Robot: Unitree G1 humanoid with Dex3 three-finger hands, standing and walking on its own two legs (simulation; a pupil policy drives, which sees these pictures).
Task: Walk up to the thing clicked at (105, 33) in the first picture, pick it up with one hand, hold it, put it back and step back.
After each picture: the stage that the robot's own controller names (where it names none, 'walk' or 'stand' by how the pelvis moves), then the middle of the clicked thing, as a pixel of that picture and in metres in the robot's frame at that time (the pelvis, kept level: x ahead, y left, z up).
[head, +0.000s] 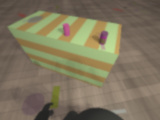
stand; (103, 38) +0.73 -0.06 +0.06
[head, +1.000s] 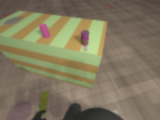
rise first; (85, 38) +0.63 +0.14 +0.09
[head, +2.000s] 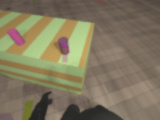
stand; (64, 46) +0.47 +0.24 +0.09
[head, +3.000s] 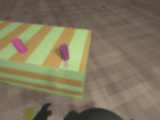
stand; (64, 52) +0.47 +0.24 +0.06
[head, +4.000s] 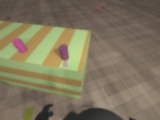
stand; (64, 52) +0.48 +0.25 +0.06
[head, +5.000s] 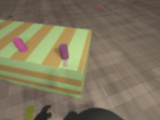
stand; (64, 52) +0.48 +0.25 +0.06
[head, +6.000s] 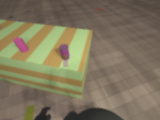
stand; (64, 52) +0.48 +0.25 +0.06
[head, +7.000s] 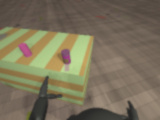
rise first; (66, 57) +0.46 +0.25 +0.06
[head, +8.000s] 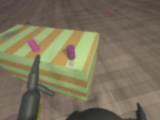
go down; (71, 52) +0.49 +0.24 +0.06
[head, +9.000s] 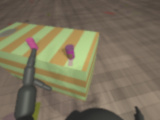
go down; (70, 52) +0.49 +0.25 +0.07
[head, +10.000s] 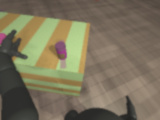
go down; (61, 51) +0.45 +0.22 +0.08
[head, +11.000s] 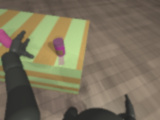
close in; (59, 47) +0.47 +0.23 +0.09
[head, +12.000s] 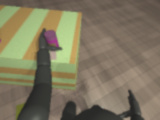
close in; (52, 41) +0.49 +0.25 +0.12
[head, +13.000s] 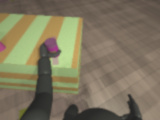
lift; (53, 48) +0.45 +0.25 +0.12
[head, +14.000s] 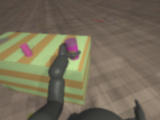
lift; (72, 49) +0.36 +0.14 +0.25
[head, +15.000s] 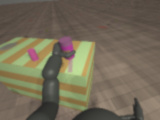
hold; (67, 48) +0.33 +0.17 +0.28
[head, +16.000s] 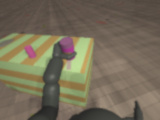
hold; (68, 49) +0.33 +0.16 +0.27
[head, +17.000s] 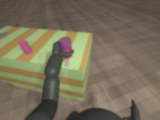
crouch; (66, 48) +0.38 +0.18 +0.22
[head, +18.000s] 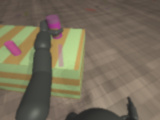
lower; (54, 27) +0.49 +0.23 +0.28
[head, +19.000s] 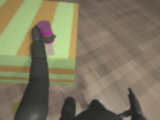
lower; (46, 32) +0.52 +0.25 +0.13
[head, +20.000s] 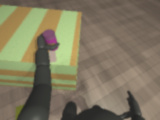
lower; (51, 40) +0.49 +0.25 +0.12
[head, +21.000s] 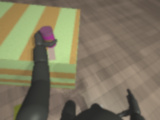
lower; (49, 37) +0.50 +0.26 +0.12
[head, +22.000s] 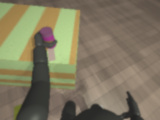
lower; (48, 38) +0.50 +0.26 +0.12
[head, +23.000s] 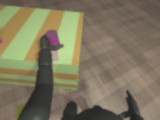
open; (53, 41) +0.49 +0.24 +0.12
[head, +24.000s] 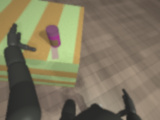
sink last; (54, 37) +0.49 +0.23 +0.12
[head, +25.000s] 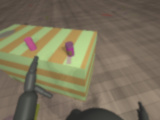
sink last; (70, 49) +0.51 +0.26 +0.09
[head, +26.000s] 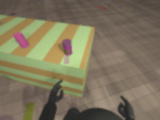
stand; (67, 47) +0.50 +0.24 +0.08
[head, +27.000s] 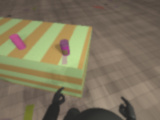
stand; (65, 48) +0.49 +0.25 +0.09
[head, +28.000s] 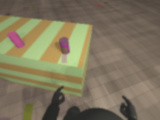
stand; (64, 46) +0.50 +0.25 +0.10
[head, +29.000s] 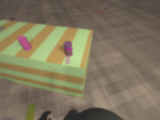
stand; (68, 49) +0.52 +0.24 +0.06
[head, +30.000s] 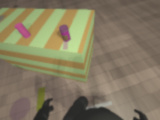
walk; (65, 33) +0.60 +0.27 +0.08
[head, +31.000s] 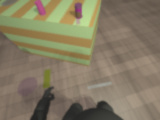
walk; (78, 11) +0.89 +0.19 +0.09
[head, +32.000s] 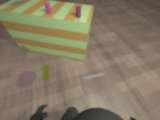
stand; (78, 12) +1.15 +0.27 +0.08
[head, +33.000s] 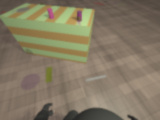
stand; (79, 16) +1.15 +0.25 +0.06
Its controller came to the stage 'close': yes
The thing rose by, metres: 0.21
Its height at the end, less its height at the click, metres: +0.00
